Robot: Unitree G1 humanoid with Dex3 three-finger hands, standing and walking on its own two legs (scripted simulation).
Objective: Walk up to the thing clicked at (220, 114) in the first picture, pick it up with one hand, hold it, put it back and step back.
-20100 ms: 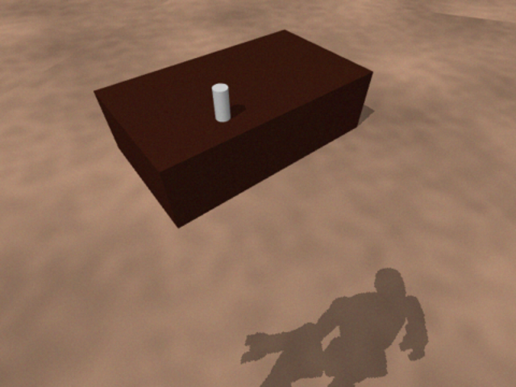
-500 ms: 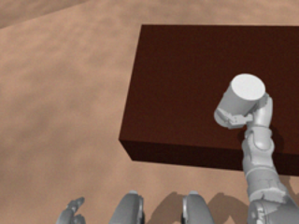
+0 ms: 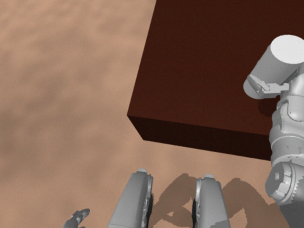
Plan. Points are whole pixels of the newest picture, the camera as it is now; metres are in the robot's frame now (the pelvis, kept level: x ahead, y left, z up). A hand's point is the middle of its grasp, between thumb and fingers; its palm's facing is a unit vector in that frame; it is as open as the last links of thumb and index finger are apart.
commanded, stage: crouch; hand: right
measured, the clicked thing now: (270, 71) +0.51 -0.22 +0.03
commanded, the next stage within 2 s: lower in 0.44 s
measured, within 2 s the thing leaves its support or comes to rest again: neither
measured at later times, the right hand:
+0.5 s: hand (263, 72) +0.53 -0.23 -0.02, palm faces +0.23 +0.97 +0.01, open 10.0 cm
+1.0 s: hand (254, 81) +0.55 -0.23 -0.08, palm faces +0.22 +0.98 +0.00, open 10.0 cm
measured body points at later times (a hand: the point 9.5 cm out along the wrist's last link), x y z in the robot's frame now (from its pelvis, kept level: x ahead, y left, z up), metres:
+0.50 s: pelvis -0.01 +0.00 -0.04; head +0.19 -0.04 +0.36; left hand +0.04 +0.27 -0.15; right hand +0.52 -0.28 -0.01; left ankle +0.05 +0.14 -0.55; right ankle +0.05 -0.13 -0.55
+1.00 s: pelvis -0.02 +0.00 -0.10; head +0.20 -0.04 +0.29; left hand +0.02 +0.27 -0.21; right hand +0.53 -0.28 -0.08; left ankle +0.05 +0.14 -0.55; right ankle +0.05 -0.13 -0.55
